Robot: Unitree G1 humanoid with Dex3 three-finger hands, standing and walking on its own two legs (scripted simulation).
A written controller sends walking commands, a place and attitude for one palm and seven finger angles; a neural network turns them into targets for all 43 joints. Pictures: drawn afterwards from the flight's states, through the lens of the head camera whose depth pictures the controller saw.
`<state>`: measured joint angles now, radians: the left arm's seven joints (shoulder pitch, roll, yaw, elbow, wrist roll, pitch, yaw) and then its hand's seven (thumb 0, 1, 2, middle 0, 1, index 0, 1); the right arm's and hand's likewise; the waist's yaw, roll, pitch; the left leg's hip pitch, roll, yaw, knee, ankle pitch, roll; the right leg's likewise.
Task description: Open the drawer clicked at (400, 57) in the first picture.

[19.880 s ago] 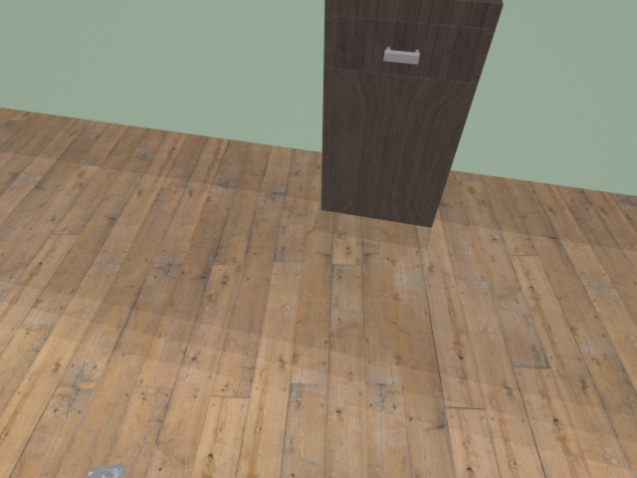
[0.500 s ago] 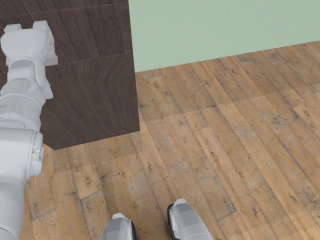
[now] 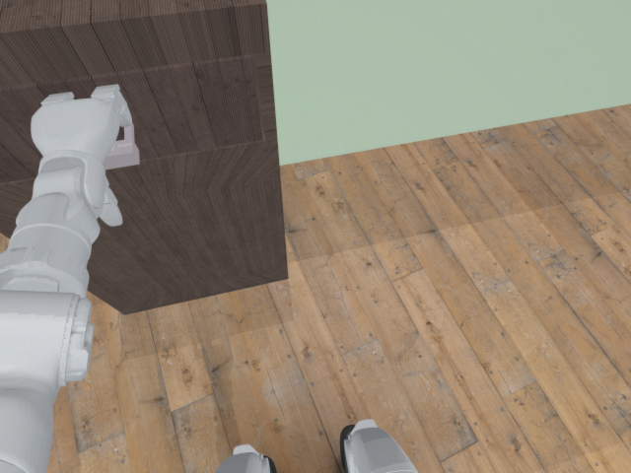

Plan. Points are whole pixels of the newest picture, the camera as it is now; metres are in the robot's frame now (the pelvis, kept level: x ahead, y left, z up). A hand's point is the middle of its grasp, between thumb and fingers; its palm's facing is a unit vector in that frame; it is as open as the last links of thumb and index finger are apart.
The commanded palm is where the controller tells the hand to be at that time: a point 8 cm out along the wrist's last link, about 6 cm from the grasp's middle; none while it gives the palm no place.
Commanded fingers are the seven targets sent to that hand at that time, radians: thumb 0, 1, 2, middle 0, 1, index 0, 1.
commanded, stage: lift the fingers back up to retry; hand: left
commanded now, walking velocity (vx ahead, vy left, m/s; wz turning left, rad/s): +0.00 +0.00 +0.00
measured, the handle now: (95, 145) +0.56 +0.25 +0.02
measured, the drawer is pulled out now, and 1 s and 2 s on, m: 0.00 0.00 0.00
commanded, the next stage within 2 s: re-aim the fingers above the handle in 0.36 s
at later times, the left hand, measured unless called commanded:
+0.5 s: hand (52, 139) +0.52 +0.26 +0.09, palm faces -0.05 +0.02 -1.00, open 13.7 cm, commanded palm +0.51 +0.24 +0.14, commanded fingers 0.00 -0.50 0.30 -0.30 -1.20 -0.30 -1.20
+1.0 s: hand (65, 136) +0.52 +0.24 +0.09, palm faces -0.04 +0.03 -1.00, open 13.6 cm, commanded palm +0.51 +0.25 +0.14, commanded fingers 0.00 -0.50 0.30 -0.30 -1.20 -0.30 -1.20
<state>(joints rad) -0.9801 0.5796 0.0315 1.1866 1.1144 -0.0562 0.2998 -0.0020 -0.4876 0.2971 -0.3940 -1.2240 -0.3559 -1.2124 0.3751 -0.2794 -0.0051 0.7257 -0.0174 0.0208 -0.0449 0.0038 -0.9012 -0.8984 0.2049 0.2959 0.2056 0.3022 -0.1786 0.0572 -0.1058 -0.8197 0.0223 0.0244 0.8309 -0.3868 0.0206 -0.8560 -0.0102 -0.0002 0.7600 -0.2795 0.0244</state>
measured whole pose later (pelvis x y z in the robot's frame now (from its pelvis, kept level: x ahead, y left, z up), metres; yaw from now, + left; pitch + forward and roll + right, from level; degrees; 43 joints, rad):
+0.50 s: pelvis +0.04 +0.00 +0.02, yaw +1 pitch +17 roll -1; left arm -0.90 0.54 -0.05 1.08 1.08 -0.02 0.22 0.00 -0.49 0.30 -0.33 -1.21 -0.35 -1.20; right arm 0.34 -0.26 -0.04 0.72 0.00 0.05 -0.03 0.00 -0.90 -0.90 0.20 0.30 0.21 0.30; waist -0.09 0.05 -0.12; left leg -0.59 0.01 0.01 0.69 -0.38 0.02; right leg -0.63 -0.02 -0.02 0.63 -0.29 0.02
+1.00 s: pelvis +0.03 +0.00 +0.02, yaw +0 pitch +17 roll -1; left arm -0.94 0.56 -0.01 1.14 1.11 -0.03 0.26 0.00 -0.49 0.30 -0.34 -1.21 -0.35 -1.23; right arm 0.36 -0.27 -0.03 0.74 -0.01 0.04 -0.03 0.00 -0.90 -0.90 0.20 0.30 0.20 0.30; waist -0.12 0.05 -0.10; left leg -0.62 0.02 0.02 0.70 -0.37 0.01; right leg -0.67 -0.01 0.00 0.65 -0.28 0.02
